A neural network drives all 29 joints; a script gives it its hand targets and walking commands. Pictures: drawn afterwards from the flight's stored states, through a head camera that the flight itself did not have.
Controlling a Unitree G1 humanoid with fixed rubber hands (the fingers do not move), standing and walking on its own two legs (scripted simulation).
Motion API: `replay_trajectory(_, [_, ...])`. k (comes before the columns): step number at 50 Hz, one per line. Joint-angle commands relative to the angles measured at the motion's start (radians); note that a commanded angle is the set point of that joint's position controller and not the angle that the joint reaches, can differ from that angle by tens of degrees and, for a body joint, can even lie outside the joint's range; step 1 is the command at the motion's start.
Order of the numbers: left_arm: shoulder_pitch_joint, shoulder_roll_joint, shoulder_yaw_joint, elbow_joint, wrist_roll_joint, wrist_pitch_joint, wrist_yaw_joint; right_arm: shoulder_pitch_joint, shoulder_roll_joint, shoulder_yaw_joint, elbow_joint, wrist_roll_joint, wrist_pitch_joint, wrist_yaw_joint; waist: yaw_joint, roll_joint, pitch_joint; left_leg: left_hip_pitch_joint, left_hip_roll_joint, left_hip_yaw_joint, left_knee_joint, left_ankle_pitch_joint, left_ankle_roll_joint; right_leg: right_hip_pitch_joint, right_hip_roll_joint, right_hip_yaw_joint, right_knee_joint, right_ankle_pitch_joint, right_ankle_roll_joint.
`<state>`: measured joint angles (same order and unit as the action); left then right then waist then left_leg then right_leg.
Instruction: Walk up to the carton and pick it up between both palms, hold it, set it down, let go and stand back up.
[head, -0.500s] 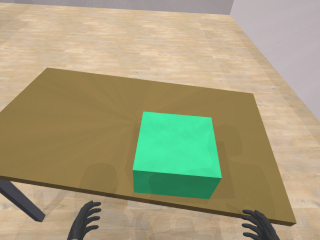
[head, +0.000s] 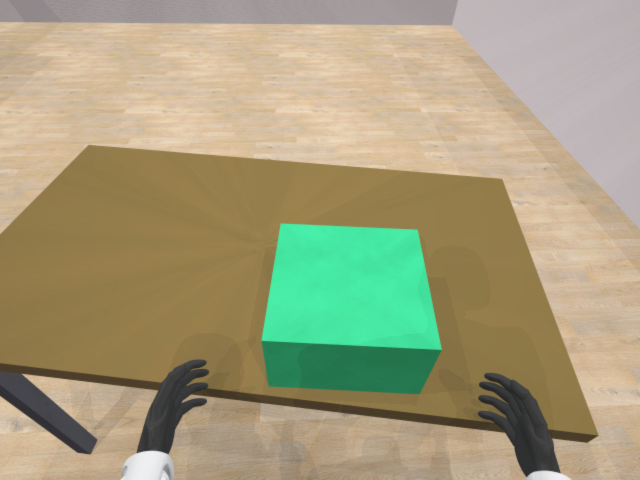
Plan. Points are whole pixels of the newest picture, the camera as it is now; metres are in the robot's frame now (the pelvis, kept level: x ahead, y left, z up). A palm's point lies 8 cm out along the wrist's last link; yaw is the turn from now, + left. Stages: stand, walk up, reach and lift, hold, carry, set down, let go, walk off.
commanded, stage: reach and lift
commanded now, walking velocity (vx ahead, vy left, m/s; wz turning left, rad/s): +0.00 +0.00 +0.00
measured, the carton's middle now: (346, 304) +0.42 -0.03 -0.05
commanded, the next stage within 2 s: none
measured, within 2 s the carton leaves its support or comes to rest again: neither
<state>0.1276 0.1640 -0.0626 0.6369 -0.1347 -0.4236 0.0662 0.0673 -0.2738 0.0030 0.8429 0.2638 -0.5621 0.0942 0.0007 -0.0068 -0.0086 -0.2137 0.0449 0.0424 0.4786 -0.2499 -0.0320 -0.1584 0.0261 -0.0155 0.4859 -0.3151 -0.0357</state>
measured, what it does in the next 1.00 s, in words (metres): stands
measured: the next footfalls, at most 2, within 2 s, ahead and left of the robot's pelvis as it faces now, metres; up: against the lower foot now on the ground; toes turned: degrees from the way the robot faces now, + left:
none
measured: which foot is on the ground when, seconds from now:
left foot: down 0.00-1.00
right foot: down 0.00-1.00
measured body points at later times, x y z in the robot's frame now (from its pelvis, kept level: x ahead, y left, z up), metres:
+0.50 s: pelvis +0.00 +0.00 +0.01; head +0.00 +0.00 +0.46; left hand +0.30 +0.19 +0.01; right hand +0.29 -0.27 +0.02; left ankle +0.00 +0.14 -0.74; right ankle -0.03 -0.10 -0.74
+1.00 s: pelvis +0.00 +0.00 +0.01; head +0.01 +0.01 +0.46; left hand +0.38 +0.19 +0.07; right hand +0.37 -0.28 +0.08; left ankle +0.00 +0.14 -0.74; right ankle -0.03 -0.10 -0.74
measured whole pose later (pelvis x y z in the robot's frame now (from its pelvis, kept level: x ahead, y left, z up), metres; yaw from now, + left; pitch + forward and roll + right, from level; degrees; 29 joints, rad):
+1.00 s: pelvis +0.00 +0.00 +0.01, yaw -2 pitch +7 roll +0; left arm -0.49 0.20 0.02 0.70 -0.12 0.04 0.08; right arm -0.55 -0.46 0.11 0.96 0.46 -0.15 0.10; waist 0.01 -0.03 -0.12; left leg -0.32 0.05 0.05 0.36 -0.17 -0.03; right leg -0.28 0.04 0.02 0.37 -0.22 -0.03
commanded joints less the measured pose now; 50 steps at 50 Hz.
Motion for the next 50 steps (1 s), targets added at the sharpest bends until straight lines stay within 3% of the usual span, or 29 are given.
replay_trajectory(1, [-0.171,0.053,-0.001,-0.081,-0.009,-0.063,0.024,-0.175,-0.136,-0.035,-0.096,0.022,-0.037,0.015,0.004,-0.032,-0.09,0.128,-0.029,-0.027,-0.013,0.14,-0.007,-0.165,-0.002,0.04,-0.089,0.177,0.024])
replay_trajectory(5, [-0.225,0.058,0.003,-0.05,0.0,-0.042,0.043,-0.231,-0.166,-0.029,-0.048,0.047,-0.007,0.023,0.01,-0.024,-0.113,0.133,-0.026,-0.029,-0.019,0.139,-0.008,-0.176,-0.002,0.045,-0.089,0.182,0.021])
replay_trajectory(10, [-0.33,0.066,0.011,-0.064,-0.011,0.017,0.059,-0.333,-0.212,-0.013,-0.064,0.083,0.043,0.025,0.01,-0.029,-0.177,0.137,-0.028,-0.029,-0.02,0.169,-0.002,-0.168,0.005,0.047,-0.082,0.235,0.027])
replay_trajectory(15, [-0.366,0.064,0.031,-0.124,-0.006,0.069,0.054,-0.371,-0.243,0.021,-0.082,0.137,0.083,0.021,0.003,-0.029,-0.265,0.191,-0.033,-0.033,-0.016,0.304,-0.005,-0.109,0.011,0.054,-0.082,0.421,0.042])
replay_trajectory(19, [-0.372,0.064,0.061,-0.105,0.011,0.126,0.025,-0.386,-0.253,0.056,-0.053,0.167,0.126,0.014,0.001,-0.054,-0.233,0.205,-0.042,-0.033,-0.037,0.336,0.006,-0.08,0.01,0.063,-0.105,0.515,0.058])
replay_trajectory(24, [-0.467,0.074,0.068,-0.116,0.006,0.193,0.007,-0.467,-0.262,0.055,-0.085,0.168,0.185,0.006,-0.002,-0.062,-0.211,0.187,-0.043,-0.03,-0.08,0.279,0.023,-0.083,0.003,0.065,-0.141,0.466,0.069])
replay_trajectory(31, [-0.626,0.09,0.053,-0.171,-0.008,0.251,0.035,-0.602,-0.295,0.024,-0.136,0.159,0.261,0.017,0.0,-0.036,-0.305,0.205,-0.035,-0.025,-0.101,0.251,0.021,-0.116,0.005,0.053,-0.156,0.391,0.059])
replay_trajectory(41, [-0.789,0.115,0.109,-0.098,0.02,0.369,0.016,-0.786,-0.335,0.045,-0.057,0.176,0.343,-0.002,0.009,-0.071,-0.378,0.166,-0.036,-0.016,-0.089,0.312,0.038,-0.074,0.008,0.053,-0.135,0.522,0.078])
replay_trajectory(50, [-1.008,0.137,0.109,-0.072,0.009,0.464,0.01,-1.0,-0.397,0.055,0.028,0.209,0.407,0.015,0.009,-0.033,-0.445,0.162,-0.028,-0.015,-0.075,0.332,0.027,-0.135,0.021,0.03,-0.13,0.495,0.075])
